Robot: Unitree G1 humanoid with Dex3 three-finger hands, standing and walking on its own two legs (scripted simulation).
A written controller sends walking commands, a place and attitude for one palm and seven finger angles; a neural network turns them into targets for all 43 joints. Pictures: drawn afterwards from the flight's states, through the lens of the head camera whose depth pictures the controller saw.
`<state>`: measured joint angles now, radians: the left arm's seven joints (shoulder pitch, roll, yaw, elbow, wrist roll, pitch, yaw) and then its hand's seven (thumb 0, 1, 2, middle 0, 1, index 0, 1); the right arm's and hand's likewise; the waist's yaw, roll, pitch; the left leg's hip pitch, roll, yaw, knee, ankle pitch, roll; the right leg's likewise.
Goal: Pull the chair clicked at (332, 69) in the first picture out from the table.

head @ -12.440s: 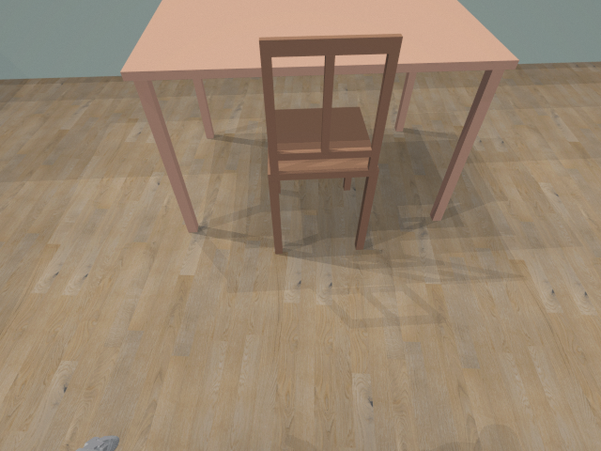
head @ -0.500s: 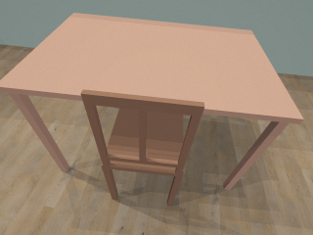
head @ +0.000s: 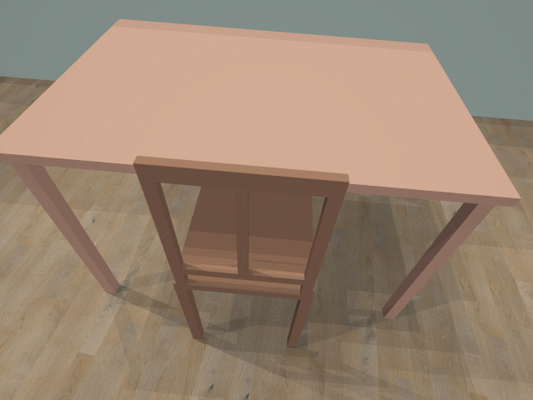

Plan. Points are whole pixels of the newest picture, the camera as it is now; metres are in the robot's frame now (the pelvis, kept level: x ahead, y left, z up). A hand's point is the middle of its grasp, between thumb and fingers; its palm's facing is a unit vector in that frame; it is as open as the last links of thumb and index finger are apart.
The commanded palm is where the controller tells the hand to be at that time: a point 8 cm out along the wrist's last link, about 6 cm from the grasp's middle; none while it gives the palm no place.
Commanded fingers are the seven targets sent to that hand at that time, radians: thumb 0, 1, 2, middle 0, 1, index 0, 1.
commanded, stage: look again from close up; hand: left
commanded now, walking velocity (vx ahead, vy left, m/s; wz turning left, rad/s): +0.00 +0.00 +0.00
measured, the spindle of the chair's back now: (242, 235) +0.45 +0.08 -0.09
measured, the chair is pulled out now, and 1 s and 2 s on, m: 0.00 0.00 0.00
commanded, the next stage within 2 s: shuffle to correct the standing spot in 0.02 s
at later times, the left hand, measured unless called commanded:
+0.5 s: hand out of the picture -0.01 +0.13 -0.18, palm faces -0.01 -0.99 -0.16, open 7.4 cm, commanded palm none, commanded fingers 0.00 0.90 0.90 -0.20 -0.30 -0.20 -0.30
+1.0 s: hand out of the picture +0.04 +0.10 -0.18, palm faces +0.03 -0.98 -0.21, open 7.3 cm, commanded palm none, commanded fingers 0.00 0.90 0.90 -0.20 -0.30 -0.20 -0.30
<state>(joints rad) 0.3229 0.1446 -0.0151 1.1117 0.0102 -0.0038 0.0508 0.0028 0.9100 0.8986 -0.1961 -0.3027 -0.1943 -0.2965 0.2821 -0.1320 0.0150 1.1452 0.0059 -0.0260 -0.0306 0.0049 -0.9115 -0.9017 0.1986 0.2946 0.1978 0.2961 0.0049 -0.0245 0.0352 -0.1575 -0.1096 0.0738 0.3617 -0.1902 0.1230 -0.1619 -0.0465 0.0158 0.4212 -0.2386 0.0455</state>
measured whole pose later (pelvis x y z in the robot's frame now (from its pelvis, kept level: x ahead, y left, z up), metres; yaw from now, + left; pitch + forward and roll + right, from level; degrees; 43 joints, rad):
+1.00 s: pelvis +0.03 -0.08 +0.00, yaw -1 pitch +0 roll +0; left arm 0.27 0.16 0.00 1.05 0.01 0.00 0.05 0.01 0.93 0.90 -0.20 -0.30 -0.20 -0.30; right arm 0.23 -0.16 -0.01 1.09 0.01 0.02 -0.04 0.01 -0.93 -0.90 0.20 0.29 0.20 0.30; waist 0.02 -0.01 0.05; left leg -0.19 -0.02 0.04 0.47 -0.28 0.02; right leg -0.22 0.01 -0.04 0.49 -0.27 -0.04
